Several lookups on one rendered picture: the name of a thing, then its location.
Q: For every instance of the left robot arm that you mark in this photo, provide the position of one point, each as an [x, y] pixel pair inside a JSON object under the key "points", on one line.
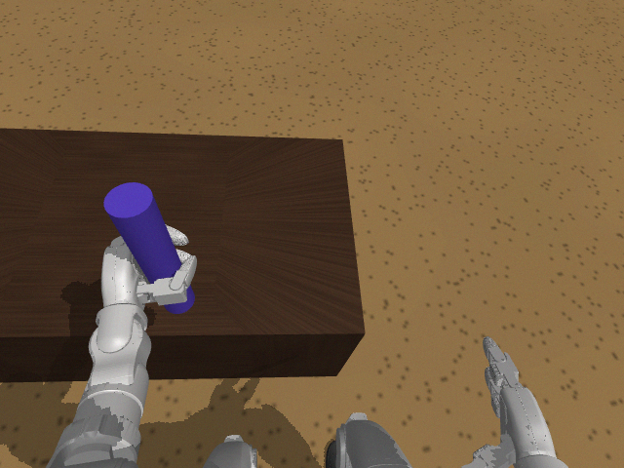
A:
{"points": [[104, 432]]}

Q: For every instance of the can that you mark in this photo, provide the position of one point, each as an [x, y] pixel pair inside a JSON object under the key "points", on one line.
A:
{"points": [[133, 210]]}

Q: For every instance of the right robot hand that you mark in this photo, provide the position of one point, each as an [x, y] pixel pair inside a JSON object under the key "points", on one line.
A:
{"points": [[523, 429]]}

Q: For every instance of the left robot hand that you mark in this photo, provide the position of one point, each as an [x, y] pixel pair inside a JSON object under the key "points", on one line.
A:
{"points": [[123, 281]]}

